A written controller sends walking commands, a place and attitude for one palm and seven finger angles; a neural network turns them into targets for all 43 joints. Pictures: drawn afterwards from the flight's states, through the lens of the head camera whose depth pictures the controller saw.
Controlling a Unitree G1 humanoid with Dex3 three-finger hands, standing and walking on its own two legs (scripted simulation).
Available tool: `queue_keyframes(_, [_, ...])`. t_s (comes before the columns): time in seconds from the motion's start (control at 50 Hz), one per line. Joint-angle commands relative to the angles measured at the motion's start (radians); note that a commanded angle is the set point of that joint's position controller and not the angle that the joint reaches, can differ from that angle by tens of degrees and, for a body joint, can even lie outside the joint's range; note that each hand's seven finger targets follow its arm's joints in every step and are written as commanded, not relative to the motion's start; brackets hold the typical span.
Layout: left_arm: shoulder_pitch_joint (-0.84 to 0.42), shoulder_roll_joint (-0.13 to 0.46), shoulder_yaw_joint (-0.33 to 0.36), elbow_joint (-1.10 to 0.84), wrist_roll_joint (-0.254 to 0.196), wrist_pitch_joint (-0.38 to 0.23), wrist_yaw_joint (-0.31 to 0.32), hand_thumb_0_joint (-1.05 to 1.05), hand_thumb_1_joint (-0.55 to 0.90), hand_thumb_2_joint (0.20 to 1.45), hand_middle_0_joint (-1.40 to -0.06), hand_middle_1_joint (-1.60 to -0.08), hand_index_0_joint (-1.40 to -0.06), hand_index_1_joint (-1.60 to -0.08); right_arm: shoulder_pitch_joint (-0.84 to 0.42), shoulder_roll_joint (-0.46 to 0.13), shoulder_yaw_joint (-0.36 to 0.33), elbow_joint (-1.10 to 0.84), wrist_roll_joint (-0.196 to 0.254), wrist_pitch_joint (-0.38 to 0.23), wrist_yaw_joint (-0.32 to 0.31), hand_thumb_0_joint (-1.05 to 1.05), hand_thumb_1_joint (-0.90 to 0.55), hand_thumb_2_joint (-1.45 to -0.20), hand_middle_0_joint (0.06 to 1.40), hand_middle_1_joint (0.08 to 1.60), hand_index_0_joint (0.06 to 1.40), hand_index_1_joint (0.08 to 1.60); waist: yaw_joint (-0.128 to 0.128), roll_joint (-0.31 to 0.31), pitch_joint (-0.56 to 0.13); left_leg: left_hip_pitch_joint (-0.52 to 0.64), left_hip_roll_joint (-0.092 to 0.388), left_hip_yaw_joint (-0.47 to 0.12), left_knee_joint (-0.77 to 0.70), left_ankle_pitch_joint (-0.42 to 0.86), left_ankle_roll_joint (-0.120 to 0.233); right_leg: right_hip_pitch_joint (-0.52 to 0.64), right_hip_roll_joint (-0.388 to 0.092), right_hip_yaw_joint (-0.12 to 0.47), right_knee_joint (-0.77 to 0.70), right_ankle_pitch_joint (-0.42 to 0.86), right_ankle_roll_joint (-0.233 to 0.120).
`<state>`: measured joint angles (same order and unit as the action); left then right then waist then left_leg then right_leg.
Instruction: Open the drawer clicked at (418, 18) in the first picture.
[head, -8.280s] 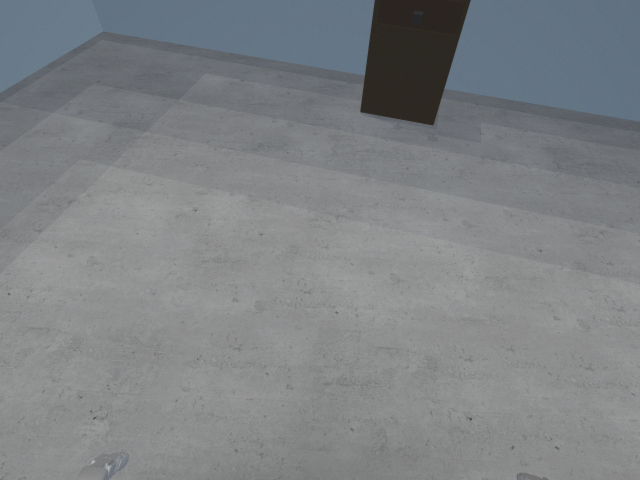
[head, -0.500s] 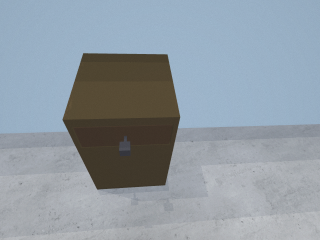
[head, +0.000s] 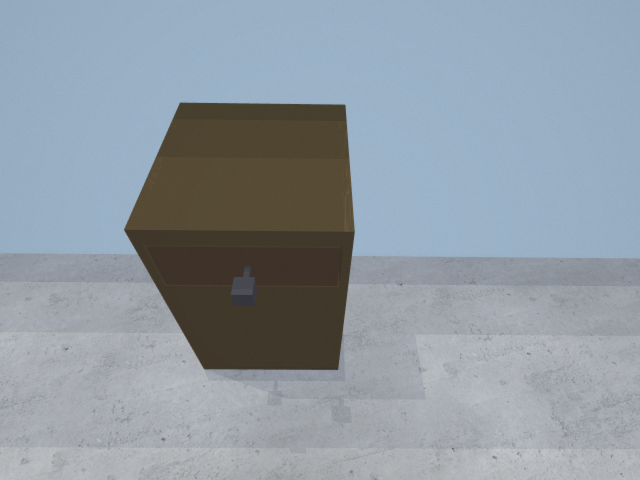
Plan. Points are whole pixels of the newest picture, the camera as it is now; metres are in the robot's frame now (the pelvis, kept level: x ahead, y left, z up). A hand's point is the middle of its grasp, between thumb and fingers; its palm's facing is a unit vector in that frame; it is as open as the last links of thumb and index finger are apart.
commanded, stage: come to a stop and stand still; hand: left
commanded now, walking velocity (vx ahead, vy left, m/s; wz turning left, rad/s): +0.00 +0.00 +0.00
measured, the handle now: (245, 283) +0.50 +0.19 -0.20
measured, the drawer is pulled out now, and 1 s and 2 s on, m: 0.00 0.00 0.00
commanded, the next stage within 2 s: look again from close up in 0.22 s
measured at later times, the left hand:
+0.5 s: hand out of the picture +0.00 +0.20 -0.17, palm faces +0.02 -0.97 -0.23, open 7.3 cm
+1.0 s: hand out of the picture -0.02 +0.25 -0.18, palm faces +0.01 -0.99 -0.17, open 7.3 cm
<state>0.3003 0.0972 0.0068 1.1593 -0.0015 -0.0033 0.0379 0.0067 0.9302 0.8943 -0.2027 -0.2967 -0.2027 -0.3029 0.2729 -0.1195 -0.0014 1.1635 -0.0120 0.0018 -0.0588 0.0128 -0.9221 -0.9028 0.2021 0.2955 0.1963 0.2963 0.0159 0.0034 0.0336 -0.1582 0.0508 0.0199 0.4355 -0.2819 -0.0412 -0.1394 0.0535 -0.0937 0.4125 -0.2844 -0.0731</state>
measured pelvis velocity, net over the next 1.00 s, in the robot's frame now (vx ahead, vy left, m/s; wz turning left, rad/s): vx -0.02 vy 0.09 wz -0.02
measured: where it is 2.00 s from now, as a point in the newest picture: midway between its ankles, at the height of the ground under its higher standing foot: outside the picture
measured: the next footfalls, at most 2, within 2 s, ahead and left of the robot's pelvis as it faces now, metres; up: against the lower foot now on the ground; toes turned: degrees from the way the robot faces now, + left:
right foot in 1.52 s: +0.06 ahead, -0.09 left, +0.00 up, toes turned +6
left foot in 1.78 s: +0.02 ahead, +0.09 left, +0.00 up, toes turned +1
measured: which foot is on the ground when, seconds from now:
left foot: down 0.00-1.00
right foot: down 0.00-1.00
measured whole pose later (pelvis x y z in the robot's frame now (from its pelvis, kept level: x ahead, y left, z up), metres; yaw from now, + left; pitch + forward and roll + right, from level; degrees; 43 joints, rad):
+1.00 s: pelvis -0.02 +0.09 +0.00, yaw -1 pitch -2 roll -1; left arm 0.30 0.16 -0.01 1.08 0.01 0.01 0.04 0.00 0.92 0.89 -0.20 -0.30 -0.20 -0.30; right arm 0.31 -0.15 0.02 1.09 -0.01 -0.01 -0.02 0.00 -0.91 -0.90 0.20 0.30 0.20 0.30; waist 0.00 -0.02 0.03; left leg -0.16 -0.05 0.08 0.45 -0.27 0.09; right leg -0.14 -0.05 -0.04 0.43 -0.25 0.04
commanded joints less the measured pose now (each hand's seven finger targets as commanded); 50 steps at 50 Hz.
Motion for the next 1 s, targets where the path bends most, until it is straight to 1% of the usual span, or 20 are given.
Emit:
queue_keyframes(0.0, [0.069, 0.109, 0.015, -0.016, 0.005, -0.015, 0.007, 0.000, 0.900, 0.900, -0.200, -0.300, -0.200, -0.300, 0.071, -0.062, -0.010, -0.012, 0.007, -0.008, -0.004, 0.000, -0.900, -0.900, 0.200, 0.300, 0.200, 0.300, -0.016, 0.026, -0.015, 0.045, 0.065, -0.036, -0.035, 0.307, 0.046, 0.017, -0.167, 0.150, -0.066, 0.433, 0.050])
queue_keyframes(0.06, [0.078, 0.100, 0.011, -0.006, 0.006, -0.015, 0.007, 0.000, 0.900, 0.900, -0.200, -0.300, -0.200, -0.300, 0.060, -0.069, -0.008, -0.017, 0.005, -0.005, -0.005, 0.000, -0.900, -0.900, 0.200, 0.300, 0.200, 0.300, -0.017, 0.008, 0.028, 0.041, 0.061, -0.037, -0.053, 0.257, 0.045, -0.001, -0.169, 0.152, -0.083, 0.400, 0.049])
queue_keyframes(0.12, [0.079, 0.097, 0.009, -0.005, 0.007, -0.015, 0.006, 0.000, 0.900, 0.900, -0.200, -0.300, -0.200, -0.300, 0.057, -0.073, -0.006, -0.021, 0.004, -0.005, -0.003, 0.000, -0.900, -0.900, 0.200, 0.300, 0.200, 0.300, -0.017, 0.005, 0.037, 0.043, 0.060, -0.038, -0.066, 0.233, 0.046, -0.008, -0.165, 0.155, -0.096, 0.347, 0.044])
queue_keyframes(0.28, [0.079, 0.104, 0.009, -0.010, 0.005, -0.016, 0.005, 0.000, 0.900, 0.900, -0.200, -0.300, -0.200, -0.300, 0.059, -0.087, 0.000, -0.026, 0.001, -0.009, -0.001, 0.000, -0.900, -0.900, 0.200, 0.300, 0.200, 0.300, -0.012, -0.004, 0.044, 0.038, 0.059, -0.044, -0.085, 0.225, 0.049, 0.002, -0.166, 0.152, -0.103, 0.316, 0.036])
queue_keyframes(0.3, [0.061, 0.266, -0.001, -0.111, 0.029, -0.034, 0.002, 0.000, 0.900, 0.900, -0.200, -0.300, -0.200, -0.300, 0.032, -0.189, -0.016, -0.142, 0.003, -0.009, 0.022, 0.000, -0.900, -0.900, 0.200, 0.300, 0.200, 0.300, -0.034, -0.074, 0.149, -0.035, 0.010, -0.069, 0.011, 0.226, 0.047, -0.089, -0.143, 0.157, -0.082, 0.348, 0.051])
queue_keyframes(0.32, [0.078, 0.178, 0.018, -0.110, 0.015, -0.041, 0.014, 0.000, 0.900, 0.900, -0.200, -0.300, -0.200, -0.300, 0.018, -0.144, -0.018, -0.165, -0.005, -0.015, 0.023, 0.000, -0.900, -0.900, 0.200, 0.300, 0.200, 0.300, -0.019, -0.051, 0.095, -0.082, 0.031, -0.031, 0.048, 0.085, 0.054, -0.084, -0.197, 0.205, -0.079, 0.260, 0.038])
queue_keyframes(0.34, [0.055, 0.192, 0.027, -0.109, 0.021, -0.050, 0.016, 0.000, 0.900, 0.900, -0.200, -0.300, -0.200, -0.300, 0.038, -0.125, -0.026, -0.154, -0.012, -0.023, 0.017, 0.000, -0.900, -0.900, 0.200, 0.300, 0.200, 0.300, -0.044, 0.041, 0.010, -0.075, 0.013, -0.041, 0.056, 0.132, 0.063, -0.008, -0.213, 0.225, -0.047, 0.450, 0.013])
queue_keyframes(0.36, [0.070, 0.180, 0.018, -0.112, 0.013, -0.052, 0.015, 0.000, 0.900, 0.900, -0.200, -0.300, -0.200, -0.300, 0.067, -0.105, -0.016, -0.146, -0.009, -0.022, 0.014, 0.000, -0.900, -0.900, 0.200, 0.300, 0.200, 0.300, -0.032, 0.048, -0.065, -0.062, 0.007, -0.035, 0.072, 0.125, 0.060, 0.054, -0.231, 0.219, -0.036, 0.514, 0.004])
queue_keyframes(0.4, [0.078, 0.181, 0.013, -0.125, 0.014, -0.047, 0.016, 0.000, 0.900, 0.900, -0.200, -0.300, -0.200, -0.300, 0.087, -0.094, -0.010, -0.156, -0.006, -0.013, 0.019, 0.000, -0.900, -0.900, 0.200, 0.300, 0.200, 0.300, -0.032, -0.073, -0.112, -0.081, -0.006, -0.015, 0.104, 0.071, 0.057, 0.110, -0.238, 0.224, -0.022, 0.623, -0.001])
queue_keyframes(0.42, [0.076, 0.177, 0.016, -0.128, 0.015, -0.045, 0.016, 0.000, 0.900, 0.900, -0.200, -0.300, -0.200, -0.300, 0.085, -0.102, -0.013, -0.160, -0.005, -0.011, 0.019, 0.000, -0.900, -0.900, 0.200, 0.300, 0.200, 0.300, -0.029, -0.121, -0.104, -0.097, -0.006, -0.016, 0.113, 0.041, 0.058, 0.113, -0.242, 0.219, -0.022, 0.628, -0.005])
queue_keyframes(0.44, [0.067, 0.173, 0.017, -0.135, 0.015, -0.042, 0.017, 0.000, 0.900, 0.900, -0.200, -0.300, -0.200, -0.300, 0.077, -0.109, -0.017, -0.162, -0.005, -0.009, 0.019, 0.000, -0.900, -0.900, 0.200, 0.300, 0.200, 0.300, -0.030, -0.136, -0.070, -0.106, -0.002, -0.017, 0.109, 0.035, 0.059, 0.090, -0.243, 0.208, -0.023, 0.617, -0.012])
queue_keyframes(0.46, [0.060, 0.173, 0.017, -0.143, 0.015, -0.038, 0.017, 0.000, 0.900, 0.900, -0.200, -0.300, -0.200, -0.300, 0.080, -0.114, -0.017, -0.165, -0.003, -0.007, 0.019, 0.000, -0.900, -0.900, 0.200, 0.300, 0.200, 0.300, -0.033, -0.122, -0.055, -0.099, 0.002, -0.019, 0.095, 0.049, 0.058, 0.070, -0.237, 0.200, -0.022, 0.585, -0.015])
queue_keyframes(0.5, [0.033, 0.167, 0.008, -0.156, 0.011, -0.029, 0.016, 0.000, 0.900, 0.900, -0.200, -0.300, -0.200, -0.300, 0.094, -0.115, -0.011, -0.154, -0.005, -0.004, 0.023, 0.000, -0.900, -0.900, 0.200, 0.300, 0.200, 0.300, -0.042, -0.062, -0.019, -0.050, 0.018, -0.030, 0.041, 0.140, 0.064, 0.009, -0.193, 0.164, -0.015, 0.429, -0.005])
queue_keyframes(0.52, [0.033, 0.162, 0.007, -0.158, 0.010, -0.028, 0.015, 0.000, 0.900, 0.900, -0.200, -0.300, -0.200, -0.300, 0.090, -0.121, -0.012, -0.150, -0.007, -0.006, 0.025, 0.000, -0.900, -0.900, 0.200, 0.300, 0.200, 0.300, -0.036, -0.031, 0.003, -0.046, 0.029, -0.044, 0.035, 0.204, 0.067, -0.011, -0.170, 0.148, -0.005, 0.391, 0.007])
queue_keyframes(0.56, [0.034, 0.162, 0.006, -0.159, 0.008, -0.021, 0.013, 0.000, 0.900, 0.900, -0.200, -0.300, -0.200, -0.300, 0.080, -0.137, -0.011, -0.148, -0.006, -0.006, 0.024, 0.000, -0.900, -0.900, 0.200, 0.300, 0.200, 0.300, -0.026, -0.004, 0.043, -0.068, 0.043, -0.064, 0.011, 0.221, 0.073, -0.033, -0.154, 0.136, -0.006, 0.279, 0.016])
queue_keyframes(0.6, [0.039, 0.165, 0.004, -0.157, 0.009, -0.018, 0.011, 0.000, 0.900, 0.900, -0.200, -0.300, -0.200, -0.300, 0.074, -0.141, -0.007, -0.144, -0.006, -0.010, 0.027, 0.000, -0.900, -0.900, 0.200, 0.300, 0.200, 0.300, -0.018, 0.042, 0.050, -0.077, 0.047, -0.073, -0.008, 0.236, 0.079, -0.024, -0.146, 0.127, -0.009, 0.224, 0.024])
queue_keyframes(0.68, [0.041, 0.160, 0.003, -0.149, 0.007, -0.015, 0.010, 0.000, 0.900, 0.900, -0.200, -0.300, -0.200, -0.300, 0.066, -0.144, -0.006, -0.140, -0.006, -0.013, 0.027, 0.000, -0.900, -0.900, 0.200, 0.300, 0.200, 0.300, -0.015, 0.018, 0.042, -0.074, 0.048, -0.086, -0.032, 0.206, 0.085, -0.015, -0.149, 0.125, -0.015, 0.180, 0.033])
queue_keyframes(0.82, [0.038, 0.146, 0.000, -0.135, 0.011, -0.006, 0.008, 0.000, 0.900, 0.900, -0.200, -0.300, -0.200, -0.300, 0.067, -0.152, -0.005, -0.124, -0.004, -0.019, 0.028, 0.000, -0.900, -0.900, 0.200, 0.300, 0.200, 0.300, -0.010, 0.029, 0.057, -0.094, 0.061, -0.114, -0.103, 0.142, 0.096, -0.005, -0.145, 0.100, -0.015, 0.111, 0.056])
queue_keyframes(0.94, [0.059, 0.127, -0.005, -0.110, 0.014, -0.004, 0.008, 0.000, 0.900, 0.900, -0.200, -0.300, -0.200, -0.300, 0.077, -0.156, -0.008, -0.109, -0.001, -0.021, 0.028, 0.000, -0.900, -0.900, 0.200, 0.300, 0.200, 0.300, -0.013, 0.024, 0.061, -0.083, 0.066, -0.135, -0.152, 0.081, 0.100, -0.015, -0.149, 0.088, -0.017, 0.103, 0.067])
queue_keyframes(0.98, [0.072, 0.116, -0.008, -0.097, 0.015, -0.004, 0.006, 0.000, 0.900, 0.900, -0.200, -0.300, -0.200, -0.300, 0.083, -0.159, -0.011, -0.100, 0.000, -0.024, 0.026, 0.000, -0.900, -0.900, 0.200, 0.300, 0.200, 0.300, -0.019, 0.021, 0.053, -0.059, 0.079, -0.158, -0.171, 0.074, 0.104, -0.024, -0.139, 0.071, -0.007, 0.092, 0.075])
